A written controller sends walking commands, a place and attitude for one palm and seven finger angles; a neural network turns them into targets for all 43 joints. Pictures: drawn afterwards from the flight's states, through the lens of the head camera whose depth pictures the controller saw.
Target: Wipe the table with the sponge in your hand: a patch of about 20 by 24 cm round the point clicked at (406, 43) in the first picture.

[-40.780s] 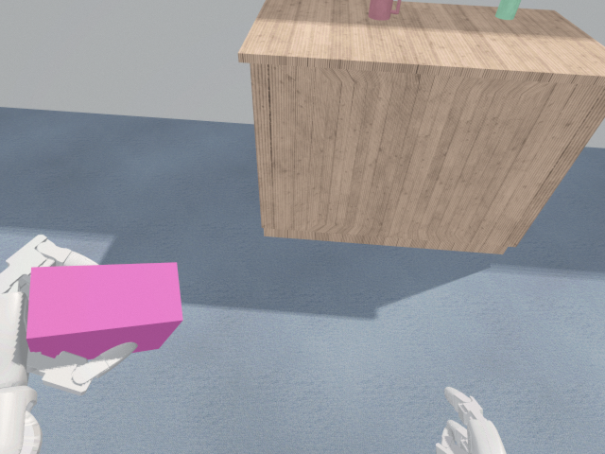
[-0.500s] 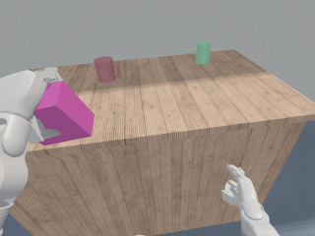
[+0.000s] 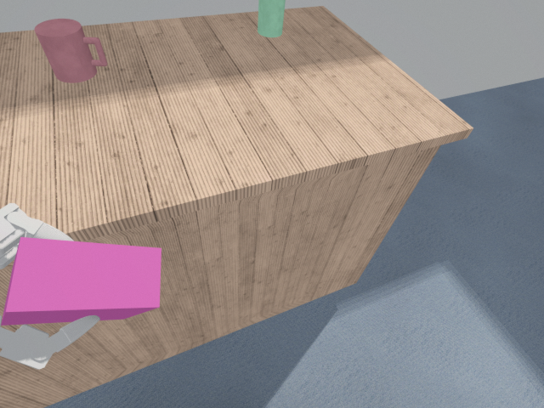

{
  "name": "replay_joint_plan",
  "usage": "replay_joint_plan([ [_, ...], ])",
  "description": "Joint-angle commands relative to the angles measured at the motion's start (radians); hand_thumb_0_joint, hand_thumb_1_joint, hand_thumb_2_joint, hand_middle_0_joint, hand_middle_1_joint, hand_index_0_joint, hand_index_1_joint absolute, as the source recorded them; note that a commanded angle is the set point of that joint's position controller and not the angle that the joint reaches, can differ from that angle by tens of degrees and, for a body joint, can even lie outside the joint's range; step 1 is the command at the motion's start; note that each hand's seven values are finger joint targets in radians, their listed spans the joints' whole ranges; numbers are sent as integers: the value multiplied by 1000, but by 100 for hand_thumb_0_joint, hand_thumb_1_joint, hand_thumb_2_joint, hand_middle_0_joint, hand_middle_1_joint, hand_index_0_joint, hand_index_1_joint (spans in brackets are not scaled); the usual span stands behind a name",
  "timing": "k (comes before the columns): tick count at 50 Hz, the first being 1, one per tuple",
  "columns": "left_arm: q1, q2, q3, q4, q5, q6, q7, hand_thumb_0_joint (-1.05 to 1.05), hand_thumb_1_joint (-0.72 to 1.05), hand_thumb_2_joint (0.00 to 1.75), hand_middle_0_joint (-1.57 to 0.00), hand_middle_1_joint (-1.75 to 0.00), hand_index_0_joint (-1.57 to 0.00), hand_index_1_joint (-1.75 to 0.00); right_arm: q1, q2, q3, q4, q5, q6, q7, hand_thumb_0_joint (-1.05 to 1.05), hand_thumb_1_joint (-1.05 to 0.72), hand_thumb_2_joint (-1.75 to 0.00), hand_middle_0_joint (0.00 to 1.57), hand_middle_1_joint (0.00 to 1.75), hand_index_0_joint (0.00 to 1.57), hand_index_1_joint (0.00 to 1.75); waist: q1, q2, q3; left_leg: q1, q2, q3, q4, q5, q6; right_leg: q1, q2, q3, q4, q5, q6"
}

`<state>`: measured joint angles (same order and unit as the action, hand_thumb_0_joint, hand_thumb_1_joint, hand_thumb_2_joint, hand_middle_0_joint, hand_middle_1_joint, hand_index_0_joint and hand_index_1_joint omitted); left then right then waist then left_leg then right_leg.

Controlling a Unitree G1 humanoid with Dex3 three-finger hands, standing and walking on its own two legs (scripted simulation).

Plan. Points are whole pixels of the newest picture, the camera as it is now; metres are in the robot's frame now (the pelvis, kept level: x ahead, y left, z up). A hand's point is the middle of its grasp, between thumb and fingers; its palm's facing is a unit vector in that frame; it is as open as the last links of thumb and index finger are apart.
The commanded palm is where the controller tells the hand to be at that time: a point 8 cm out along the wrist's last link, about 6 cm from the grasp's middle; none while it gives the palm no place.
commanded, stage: bring the hand home and regain balance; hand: left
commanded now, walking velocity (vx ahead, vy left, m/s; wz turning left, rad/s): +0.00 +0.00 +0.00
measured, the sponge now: (102, 286) +0.24 +0.19 +0.13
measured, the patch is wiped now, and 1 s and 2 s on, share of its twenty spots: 0.95 0.95 0.95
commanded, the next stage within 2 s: come to a stop and stand still in 0.62 s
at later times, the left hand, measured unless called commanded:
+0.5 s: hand out of the picture +0.16 +0.24 +0.17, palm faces +0.44 -0.86 -0.26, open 10.2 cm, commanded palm +0.11 +0.28 +0.19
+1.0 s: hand out of the picture +0.16 +0.26 +0.18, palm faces +0.37 -0.82 -0.43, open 10.3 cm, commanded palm +0.09 +0.28 +0.19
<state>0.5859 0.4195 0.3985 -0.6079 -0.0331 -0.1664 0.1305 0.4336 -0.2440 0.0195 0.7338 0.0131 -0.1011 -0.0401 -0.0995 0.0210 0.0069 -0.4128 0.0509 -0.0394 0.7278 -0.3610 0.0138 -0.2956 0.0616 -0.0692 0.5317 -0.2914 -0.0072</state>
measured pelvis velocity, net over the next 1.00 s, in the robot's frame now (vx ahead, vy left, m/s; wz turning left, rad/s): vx -0.08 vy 0.01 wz -0.05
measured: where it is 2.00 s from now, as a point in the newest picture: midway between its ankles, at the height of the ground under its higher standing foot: outside the picture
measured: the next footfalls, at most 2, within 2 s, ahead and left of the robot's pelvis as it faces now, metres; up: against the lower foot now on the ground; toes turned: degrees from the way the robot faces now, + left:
none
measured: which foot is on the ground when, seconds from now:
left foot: down 0.00-1.00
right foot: down 0.00-1.00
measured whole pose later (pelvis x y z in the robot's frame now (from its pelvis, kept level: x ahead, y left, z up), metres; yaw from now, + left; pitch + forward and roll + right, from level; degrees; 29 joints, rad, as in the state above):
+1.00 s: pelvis -0.08 +0.01 +0.01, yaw -3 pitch -2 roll +0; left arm 0.39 0.40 0.42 -0.38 -0.04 -0.23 0.10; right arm 0.25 -0.23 -0.01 0.57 0.03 -0.17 0.02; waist -0.01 0.00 0.07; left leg -0.26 -0.01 0.06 0.52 -0.23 0.04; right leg -0.29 0.04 0.07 0.50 -0.17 0.00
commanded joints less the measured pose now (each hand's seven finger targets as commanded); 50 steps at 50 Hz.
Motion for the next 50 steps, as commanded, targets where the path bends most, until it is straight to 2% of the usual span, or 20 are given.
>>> replay_joint_plan([
  [1, -17, 161, 138, -292, -25, -80, 37, 0, 10, 130, -120, -160, -120, -160, -260, -116, -67, -266, 8, -96, -22, 0, -90, -90, 20, 30, 20, 30, 82, 89, -320, 161, 47, -68, -77, 383, 26, 129, -165, 89, 77, 467, -40],
  [3, -15, 150, 128, -296, -24, -71, 41, 0, 10, 130, -120, -160, -120, -160, -290, -111, -55, -269, 6, -94, -27, 0, -90, -90, 20, 30, 20, 30, 103, 180, -227, 136, 88, -127, -185, 344, 52, 50, -91, 42, 82, 247, 0],
  [5, -61, 141, 110, -253, -22, -60, 40, 0, 10, 130, -120, -160, -120, -160, -303, -114, -52, -266, 13, -96, -33, 0, -90, -90, 20, 30, 20, 30, 106, 118, -160, 104, 103, -150, -207, 251, 63, 38, -68, 40, -2, 148, 6],
  [10, -211, 99, 42, -128, -26, -28, 26, 0, 10, 130, -120, -160, -120, -160, -338, -108, -54, -284, 26, -62, -48, 0, -90, -90, 20, 30, 20, 30, 83, -39, -99, 75, 23, -65, -123, -66, 35, -44, -134, 138, -73, 92, -25],
  [15, -358, 79, -32, -97, -27, -1, 20, 0, 10, 130, -120, -160, -120, -160, -357, -90, -45, -296, 25, -12, -52, 0, -90, -90, 20, 30, 20, 30, 61, -132, -91, 191, -30, -15, 115, -39, 17, -255, -230, 236, -160, -77, -71],
  [19, -394, 82, -46, -143, -20, 12, 24, 0, 10, 130, -120, -160, -120, -160, -382, -102, -32, -335, 18, 25, -51, 0, -90, -90, 20, 30, 20, 30, 70, 39, -36, 141, 16, -88, -52, -128, 35, -311, -165, 161, -27, -147, -52],
  [21, -400, 94, -37, -162, -16, 22, 32, 0, 10, 130, -120, -160, -120, -160, -396, -100, -20, -357, 16, 25, -52, 0, -90, -90, 20, 30, 20, 30, 81, 266, -10, -6, 108, -274, -407, -353, 67, -203, -24, 61, 200, -136, 6],
  [22, -430, 105, -29, -182, -7, 21, 40, 0, 10, 130, -120, -160, -120, -160, -396, -82, -13, -349, 19, 13, -48, 0, -90, -90, 20, 30, 20, 30, 85, 307, -23, -40, 162, -356, -532, -444, 91, -162, 7, 63, 339, -153, 27],
  [25, -346, 103, -21, -144, -3, 28, 46, 0, 10, 130, -120, -160, -120, -160, -362, -54, -7, -320, 11, -28, -27, 0, -90, -90, 20, 30, 20, 30, 101, 157, -88, 47, 174, -294, -470, -203, 123, -122, -30, 114, 300, -140, 20],
  [29, -260, 101, -23, -153, 1, 24, 33, 0, 10, 130, -120, -160, -120, -160, -388, -78, 4, -327, 9, -38, -17, 0, -90, -90, 20, 30, 20, 30, 115, 102, -99, -66, 96, -151, -330, -199, 60, 170, -34, 79, -74, 75, 4],
  [32, -232, 124, 3, -151, -10, 7, 30, 0, 10, 130, -120, -160, -120, -160, -338, -91, -27, -288, 18, -30, -10, 0, -90, -90, 20, 30, 20, 30, 89, -137, -130, 57, -26, -17, 86, -56, 8, -7, -232, 296, -218, 42, -95],
  [33, -222, 130, 8, -183, -20, 6, 35, 0, 10, 130, -120, -160, -120, -160, -331, -69, -27, -274, 20, -26, -8, 0, -90, -90, 20, 30, 20, 30, 76, -140, -179, 111, -38, -2, 206, -7, 1, -54, -310, 358, -236, 93, -136],
  [35, -199, 136, 23, -204, -26, 5, 44, 0, 10, 130, -120, -160, -120, -160, -335, -50, -20, -265, 11, -19, -9, 0, -90, -90, 20, 30, 20, 30, 63, -78, -166, 139, -6, -19, 128, 6, 6, -98, -330, 326, -183, 139, -137],
  [38, -176, 131, 38, -169, -20, -6, 53, 0, 10, 130, -120, -160, -120, -160, -345, -96, -26, -282, 4, -26, -28, 0, -90, -90, 20, 30, 20, 30, 86, 133, -69, 99, 74, -137, -292, 61, 45, -88, -116, 163, 50, 72, -37],
  [39, -1139, 935, 682, -251, 141, -152, 53, 0, 10, 130, -120, -160, -120, -160, -100, -120, -76, -217, -64, -128, -33, 0, -90, -90, 20, 30, 20, 30, 170, 115, 156, -162, 45, 33, -239, 260, 33, -64, -95, 243, -103, 125, 19],
  [40, -648, 344, 218, 255, 25, -134, -18, 0, 10, 130, -120, -160, -120, -160, -180, 9, -33, -244, -9, -127, -21, 0, -90, -90, 20, 30, 20, 30, 104, -36, -53, 21, -49, -6, -119, 274, -1, -21, -168, 345, -112, 210, -82],
  [41, -508, 265, 213, 244, -26, -131, -23, 0, 10, 130, -120, -160, -120, -160, -250, -52, -46, -253, 10, -138, 10, 0, -90, -90, 20, 30, 20, 30, 115, 159, -132, 163, -52, 28, -166, 265, -28, 67, -178, 357, -94, 360, -112],
  [45, -225, 90, 34, -3, -28, -160, -46, 0, 10, 130, -120, -160, -120, -160, -289, -66, -64, -316, 18, -130, 63, 0, -90, -90, 20, 30, 20, 30, 138, -21, -175, 164, -28, 49, -270, 139, -1, 186, -143, 238, -138, 138, -31],
  [46, -153, 60, 9, -6, -33, -148, -45, 0, 10, 130, -120, -160, -120, -160, -298, -67, -65, -330, 19, -137, 69, 0, -90, -90, 20, 30, 20, 30, 139, -5, -157, 182, -11, 43, -314, 144, 1, 167, -114, 209, -135, 100, -28],
  [50, -196, 134, 103, 9, -6, -137, -22, 0, 10, 130, -120, -160, -120, -160, -305, -81, -54, -343, 12, -129, 48, 0, -90, -90, 20, 30, 20, 30, 139, -39, -80, -6, 53, -17, -453, -123, 23, 198, -54, 150, -68, -32, 2],
])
